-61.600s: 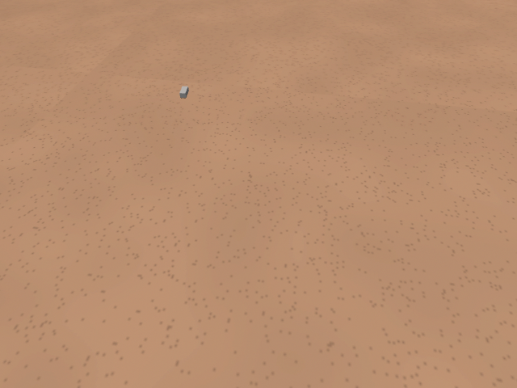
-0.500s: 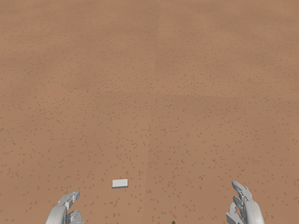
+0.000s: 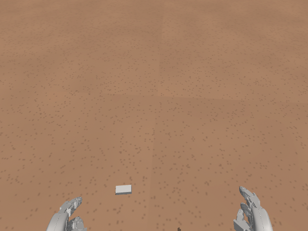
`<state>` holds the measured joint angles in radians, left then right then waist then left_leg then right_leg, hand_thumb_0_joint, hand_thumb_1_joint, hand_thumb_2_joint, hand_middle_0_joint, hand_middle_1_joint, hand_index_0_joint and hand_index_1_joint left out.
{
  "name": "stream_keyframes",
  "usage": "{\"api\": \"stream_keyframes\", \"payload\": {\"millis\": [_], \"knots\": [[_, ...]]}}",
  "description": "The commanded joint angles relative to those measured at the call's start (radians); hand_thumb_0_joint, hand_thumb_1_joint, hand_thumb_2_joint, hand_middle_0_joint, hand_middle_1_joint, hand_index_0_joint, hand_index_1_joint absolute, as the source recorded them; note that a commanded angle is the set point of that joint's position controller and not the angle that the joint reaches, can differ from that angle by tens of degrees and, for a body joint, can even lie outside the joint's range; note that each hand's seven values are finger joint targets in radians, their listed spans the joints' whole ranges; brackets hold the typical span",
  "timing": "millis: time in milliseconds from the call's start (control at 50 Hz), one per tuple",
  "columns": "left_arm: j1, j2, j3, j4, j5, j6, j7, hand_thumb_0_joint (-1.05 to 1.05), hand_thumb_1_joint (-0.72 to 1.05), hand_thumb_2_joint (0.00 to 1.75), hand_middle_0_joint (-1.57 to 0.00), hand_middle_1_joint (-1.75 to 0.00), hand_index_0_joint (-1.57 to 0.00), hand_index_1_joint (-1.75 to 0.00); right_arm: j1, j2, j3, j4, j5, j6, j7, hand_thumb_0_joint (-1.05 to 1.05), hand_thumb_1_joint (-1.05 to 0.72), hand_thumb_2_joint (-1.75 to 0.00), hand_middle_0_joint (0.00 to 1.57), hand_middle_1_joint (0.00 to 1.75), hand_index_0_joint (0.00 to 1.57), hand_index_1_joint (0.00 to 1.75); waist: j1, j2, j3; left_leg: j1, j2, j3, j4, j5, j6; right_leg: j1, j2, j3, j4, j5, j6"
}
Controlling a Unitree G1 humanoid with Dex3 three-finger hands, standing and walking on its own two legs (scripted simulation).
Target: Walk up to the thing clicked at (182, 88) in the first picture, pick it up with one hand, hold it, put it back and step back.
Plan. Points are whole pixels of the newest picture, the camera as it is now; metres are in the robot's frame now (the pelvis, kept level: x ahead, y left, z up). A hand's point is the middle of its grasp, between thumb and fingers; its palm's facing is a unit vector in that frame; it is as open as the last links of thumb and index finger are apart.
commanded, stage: home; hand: left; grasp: from above
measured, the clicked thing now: (123, 189) +0.49 +0.19 -0.69
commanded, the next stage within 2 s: stand in 0.24 s
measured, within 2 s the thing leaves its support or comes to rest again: neither
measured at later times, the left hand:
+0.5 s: hand out of the picture +0.15 +0.21 -0.09, palm faces +0.01 -0.94 -0.33, open 7.4 cm
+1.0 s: hand out of the picture +0.04 +0.24 -0.10, palm faces +0.02 -0.95 -0.32, open 7.4 cm
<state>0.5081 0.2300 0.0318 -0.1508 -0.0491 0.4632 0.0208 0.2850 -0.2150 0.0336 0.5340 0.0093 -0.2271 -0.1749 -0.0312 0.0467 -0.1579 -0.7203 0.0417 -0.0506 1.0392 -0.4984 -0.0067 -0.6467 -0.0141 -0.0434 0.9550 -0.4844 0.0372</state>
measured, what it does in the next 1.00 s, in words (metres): rises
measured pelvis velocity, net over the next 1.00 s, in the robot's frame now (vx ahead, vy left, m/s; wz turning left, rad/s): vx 0.00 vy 0.01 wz -0.01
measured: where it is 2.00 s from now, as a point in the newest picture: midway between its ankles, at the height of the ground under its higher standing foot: outside the picture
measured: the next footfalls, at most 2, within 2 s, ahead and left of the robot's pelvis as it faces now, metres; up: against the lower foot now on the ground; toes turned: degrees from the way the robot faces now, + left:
none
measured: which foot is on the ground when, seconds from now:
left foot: down 0.00-1.00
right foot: down 0.00-1.00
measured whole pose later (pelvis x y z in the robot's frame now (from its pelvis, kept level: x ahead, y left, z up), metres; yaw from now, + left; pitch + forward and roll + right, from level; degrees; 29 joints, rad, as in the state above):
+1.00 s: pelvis +0.00 +0.01 +0.06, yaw -1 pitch -4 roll +0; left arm 0.21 0.28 0.04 1.07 0.04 0.01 0.03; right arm 0.17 -0.26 -0.04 1.06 -0.03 0.00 -0.02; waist 0.02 0.00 0.07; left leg -0.17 -0.01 0.02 0.47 -0.24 0.01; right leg -0.14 -0.06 0.00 0.45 -0.24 0.05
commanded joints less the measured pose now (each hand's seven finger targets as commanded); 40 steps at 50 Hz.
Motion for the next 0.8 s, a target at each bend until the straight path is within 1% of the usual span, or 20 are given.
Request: {"api": "stream_keyframes", "payload": {"millis": [0, 80, 100, 140, 300, 320, 340, 360, 380, 400, 420, 440, 480, 520, 560, 580, 600, 660, 740, 780], "knots": [[-0.032, 0.099, 0.056, -0.207, 0.001, -0.048, 0.005, 0.0, 0.9, 0.9, -0.2, -0.3, -0.2, -0.3, -0.069, -0.127, -0.059, -0.158, -0.004, -0.061, -0.015, 0.0, -0.9, -0.9, 0.2, 0.3, 0.2, 0.3, -0.006, 0.018, -0.093, 0.125, -0.028, -0.004, -0.191, 0.21, 0.009, 0.031, 0.036, -0.037, -0.139, 0.18, -0.032], [-0.005, 0.103, 0.066, -0.179, 0.0, -0.046, 0.005, 0.0, 0.9, 0.9, -0.2, -0.3, -0.2, -0.3, -0.061, -0.13, -0.062, -0.155, -0.003, -0.058, -0.017, 0.0, -0.9, -0.9, 0.2, 0.3, 0.2, 0.3, -0.012, 0.012, -0.1, 0.136, -0.03, 0.005, -0.179, 0.239, 0.011, 0.035, 0.036, -0.032, -0.139, 0.205, -0.032], [-0.038, 0.096, 0.052, -0.224, -0.001, -0.051, 0.006, 0.0, 0.9, 0.9, -0.2, -0.3, -0.2, -0.3, -0.068, -0.123, -0.057, -0.163, -0.002, -0.057, -0.016, 0.0, -0.9, -0.9, 0.2, 0.3, 0.2, 0.3, -0.011, 0.023, -0.098, 0.134, -0.029, 0.004, -0.178, 0.25, 0.01, 0.035, 0.036, -0.034, -0.139, 0.216, -0.032], [-0.006, 0.103, 0.069, -0.179, 0.0, -0.045, 0.007, 0.0, 0.9, 0.9, -0.2, -0.3, -0.2, -0.3, -0.061, -0.131, -0.062, -0.155, -0.002, -0.058, -0.016, 0.0, -0.9, -0.9, 0.2, 0.3, 0.2, 0.3, -0.009, 0.004, -0.091, 0.128, -0.028, 0.0, -0.182, 0.234, 0.012, 0.036, 0.035, -0.035, -0.139, 0.201, -0.032], [-0.019, 0.099, 0.057, -0.194, -0.001, -0.049, 0.006, 0.0, 0.9, 0.9, -0.2, -0.3, -0.2, -0.3, -0.071, -0.125, -0.059, -0.163, -0.002, -0.055, -0.013, 0.0, -0.9, -0.9, 0.2, 0.3, 0.2, 0.3, -0.006, 0.016, -0.083, 0.121, -0.029, 0.004, -0.182, 0.227, 0.011, 0.033, 0.034, -0.033, -0.143, 0.196, -0.032], [-0.3, 0.192, 0.058, 0.157, 0.108, -0.264, 0.046, 0.0, 0.9, 0.9, -0.2, -0.3, -0.2, -0.3, -0.139, -0.24, -0.095, 0.093, -0.135, 0.049, 0.046, 0.0, -0.9, -0.9, 0.2, 0.3, 0.2, 0.3, 0.077, -0.049, 0.148, 0.153, 0.018, -0.022, -0.267, 0.389, 0.063, 0.184, -0.04, 0.056, -0.178, 0.231, -0.082], [-0.205, 0.199, 0.076, 0.335, 0.118, -0.331, 0.04, 0.0, 0.9, 0.9, -0.2, -0.3, -0.2, -0.3, -0.134, -0.243, -0.111, 0.092, -0.129, 0.086, 0.076, 0.0, -0.9, -0.9, 0.2, 0.3, 0.2, 0.3, 0.068, -0.072, 0.061, 0.217, 0.012, -0.002, -0.272, 0.399, 0.07, 0.225, -0.046, 0.098, -0.2, 0.231, -0.107], [-0.196, 0.211, 0.075, 0.381, 0.116, -0.365, 0.033, 0.0, 0.9, 0.9, -0.2, -0.3, -0.2, -0.3, -0.115, -0.264, -0.118, 0.061, -0.133, 0.107, 0.092, 0.0, -0.9, -0.9, 0.2, 0.3, 0.2, 0.3, 0.047, -0.066, 0.048, 0.245, 0.005, -0.021, -0.261, 0.382, 0.073, 0.205, -0.043, 0.113, -0.211, 0.248, -0.117], [-0.206, 0.229, 0.059, 0.431, 0.124, -0.39, 0.031, 0.0, 0.9, 0.9, -0.2, -0.3, -0.2, -0.3, -0.123, -0.261, -0.118, 0.078, -0.121, 0.117, 0.108, 0.0, -0.9, -0.9, 0.2, 0.3, 0.2, 0.3, 0.052, -0.057, 0.04, 0.257, -0.003, -0.026, -0.275, 0.362, 0.073, 0.261, -0.056, 0.12, -0.218, 0.283, -0.113], [-0.233, 0.225, 0.058, 0.473, 0.124, -0.407, 0.027, 0.0, 0.9, 0.9, -0.2, -0.3, -0.2, -0.3, -0.122, -0.233, -0.117, 0.114, -0.093, 0.122, 0.126, 0.0, -0.9, -0.9, 0.2, 0.3, 0.2, 0.3, 0.05, -0.072, 0.028, 0.283, -0.013, -0.007, -0.286, 0.359, 0.064, 0.283, -0.074, 0.132, -0.222, 0.317, -0.112], [-0.265, 0.213, 0.06, 0.517, 0.113, -0.409, 0.021, 0.0, 0.9, 0.9, -0.2, -0.3, -0.2, -0.3, -0.122, -0.215, -0.11, 0.134, -0.073, 0.129, 0.141, 0.0, -0.9, -0.9, 0.2, 0.3, 0.2, 0.3, 0.053, -0.092, 0.036, 0.306, -0.022, -0.002, -0.313, 0.304, 0.064, 0.277, -0.079, 0.132, -0.249, 0.271, -0.1], [-0.273, 0.216, 0.06, 0.562, 0.102, -0.412, 0.019, 0.0, 0.9, 0.9, -0.2, -0.3, -0.2, -0.3, -0.146, -0.217, -0.117, 0.14, -0.062, 0.133, 0.15, 0.0, -0.9, -0.9, 0.2, 0.3, 0.2, 0.3, 0.059, -0.114, 0.02, 0.329, -0.024, 0.003, -0.307, 0.304, 0.063, 0.284, -0.081, 0.13, -0.28, 0.257, -0.096], [-0.308, 0.225, 0.062, 0.641, 0.102, -0.426, 0.022, 0.0, 0.9, 0.9, -0.2, -0.3, -0.2, -0.3, -0.147, -0.213, -0.126, 0.177, -0.061, 0.147, 0.16, 0.0, -0.9, -0.9, 0.2, 0.3, 0.2, 0.3, 0.054, -0.119, 0.057, 0.356, -0.025, -0.002, -0.342, 0.215, 0.062, 0.25, -0.092, 0.143, -0.339, 0.149, -0.09], [-0.322, 0.215, 0.061, 0.719, 0.099, -0.442, 0.022, 0.0, 0.9, 0.9, -0.2, -0.3, -0.2, -0.3, -0.139, -0.215, -0.13, 0.213, -0.066, 0.154, 0.163, 0.0, -0.9, -0.9, 0.2, 0.3, 0.2, 0.3, 0.049, -0.052, 0.05, 0.409, -0.003, -0.023, -0.381, 0.261, 0.069, 0.273, -0.084, 0.12, -0.337, 0.212, -0.076], [-0.333, 0.204, 0.061, 0.786, 0.097, -0.453, 0.022, 0.0, 0.9, 0.9, -0.2, -0.3, -0.2, -0.3, -0.146, -0.22, -0.128, 0.239, -0.069, 0.162, 0.161, 0.0, -0.9, -0.9, 0.2, 0.3, 0.2, 0.3, 0.053, -0.003, 0.093, 0.383, 0.023, -0.066, -0.471, 0.213, 0.072, 0.302, -0.062, 0.09, -0.34, 0.197, -0.059], [-0.324, 0.199, 0.06, 0.821, 0.093, -0.458, 0.021, 0.0, 0.9, 0.9, -0.2, -0.3, -0.2, -0.3, -0.149, -0.224, -0.129, 0.254, -0.07, 0.162, 0.159, 0.0, -0.9, -0.9, 0.2, 0.3, 0.2, 0.3, 0.059, 0.008, 0.086, 0.411, 0.035, -0.076, -0.486, 0.273, 0.073, 0.327, -0.059, 0.081, -0.336, 0.239, -0.055], [-0.309, 0.194, 0.057, 0.856, 0.096, -0.463, 0.02, 0.0, 0.9, 0.9, -0.2, -0.3, -0.2, -0.3, -0.156, -0.225, -0.128, 0.269, -0.067, 0.168, 0.158, 0.0, -0.9, -0.9, 0.2, 0.3, 0.2, 0.3, 0.066, 0.008, 0.113, 0.393, 0.037, -0.08, -0.502, 0.268, 0.07, 0.349, -0.06, 0.078, -0.366, 0.248, -0.056], [-0.315, 0.211, 0.059, 0.934, 0.092, -0.474, 0.022, 0.0, 0.9, 0.9, -0.2, -0.3, -0.2, -0.3, -0.136, -0.225, -0.126, 0.314, -0.059, 0.176, 0.149, 0.0, -0.9, -0.9, 0.2, 0.3, 0.2, 0.3, 0.051, -0.027, 0.107, 0.458, 0.027, -0.049, -0.512, 0.367, 0.055, 0.4, -0.08, 0.095, -0.417, 0.354, -0.06], [-0.314, 0.212, 0.054, 1.026, 0.084, -0.473, 0.025, 0.0, 0.9, 0.9, -0.2, -0.3, -0.2, -0.3, -0.134, -0.238, -0.124, 0.37, -0.054, 0.188, 0.14, 0.0, -0.9, -0.9, 0.2, 0.3, 0.2, 0.3, 0.049, -0.023, 0.128, 0.5, 0.043, -0.062, -0.595, 0.366, 0.051, 0.451, -0.08, 0.089, -0.475, 0.367, -0.056], [-0.322, 0.214, 0.051, 1.06, 0.081, -0.47, 0.023, 0.0, 0.9, 0.9, -0.2, -0.3, -0.2, -0.3, -0.129, -0.252, -0.124, 0.395, -0.05, 0.19, 0.137, 0.0, -0.9, -0.9, 0.2, 0.3, 0.2, 0.3, 0.043, 0.0, 0.147, 0.516, 0.053, -0.074, -0.655, 0.326, 0.048, 0.456, -0.072, 0.081, -0.496, 0.334, -0.051]]}}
